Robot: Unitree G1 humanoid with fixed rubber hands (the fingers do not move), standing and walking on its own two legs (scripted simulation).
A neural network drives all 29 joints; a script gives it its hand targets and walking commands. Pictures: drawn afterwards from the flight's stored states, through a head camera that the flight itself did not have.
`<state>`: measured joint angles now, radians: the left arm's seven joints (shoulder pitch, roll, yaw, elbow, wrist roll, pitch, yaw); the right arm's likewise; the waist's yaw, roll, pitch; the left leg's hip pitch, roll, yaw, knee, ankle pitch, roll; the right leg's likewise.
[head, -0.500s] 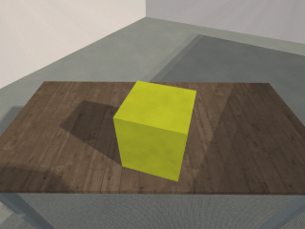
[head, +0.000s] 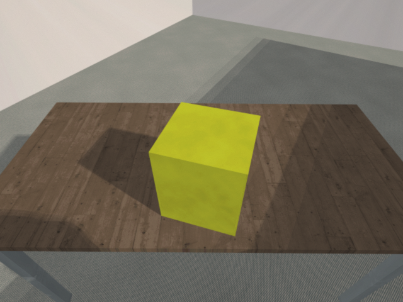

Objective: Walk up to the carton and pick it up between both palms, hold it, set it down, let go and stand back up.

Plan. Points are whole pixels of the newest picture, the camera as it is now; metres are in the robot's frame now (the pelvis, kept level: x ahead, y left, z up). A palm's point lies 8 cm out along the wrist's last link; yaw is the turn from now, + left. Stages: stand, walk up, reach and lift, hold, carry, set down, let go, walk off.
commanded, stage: stand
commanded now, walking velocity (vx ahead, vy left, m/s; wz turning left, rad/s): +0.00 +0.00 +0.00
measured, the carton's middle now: (208, 168) +0.46 -0.01 -0.01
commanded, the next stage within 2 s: none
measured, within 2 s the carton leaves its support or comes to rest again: neither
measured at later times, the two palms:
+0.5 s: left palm out of the picture +0.08 +0.30 -0.10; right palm out of the picture +0.07 -0.28 -0.12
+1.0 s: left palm out of the picture +0.09 +0.30 -0.10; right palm out of the picture +0.07 -0.28 -0.12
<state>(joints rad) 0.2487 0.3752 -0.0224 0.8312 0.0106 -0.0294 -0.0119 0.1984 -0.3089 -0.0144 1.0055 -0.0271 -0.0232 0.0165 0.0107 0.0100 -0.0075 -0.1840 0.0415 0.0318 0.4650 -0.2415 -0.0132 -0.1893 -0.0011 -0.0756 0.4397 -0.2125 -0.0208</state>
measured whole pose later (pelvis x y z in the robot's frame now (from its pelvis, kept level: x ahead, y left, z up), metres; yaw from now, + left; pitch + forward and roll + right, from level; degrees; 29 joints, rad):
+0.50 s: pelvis +0.00 +0.00 +0.00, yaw +0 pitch -2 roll +0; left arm 0.24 0.38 -0.02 0.86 0.01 -0.03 -0.01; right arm 0.19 -0.31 -0.01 1.03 -0.03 -0.02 0.02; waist 0.01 0.01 0.01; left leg -0.18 0.04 0.03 0.46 -0.24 -0.01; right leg -0.19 0.00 -0.08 0.44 -0.21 -0.02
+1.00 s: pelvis +0.00 +0.00 +0.00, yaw +0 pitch -2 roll +0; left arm 0.21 0.38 -0.02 0.87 0.01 -0.03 -0.01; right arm 0.18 -0.31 -0.01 1.03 -0.03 -0.01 0.02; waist 0.01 0.01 0.02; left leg -0.18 0.04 0.03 0.46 -0.24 -0.01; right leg -0.19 0.00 -0.08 0.44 -0.21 -0.02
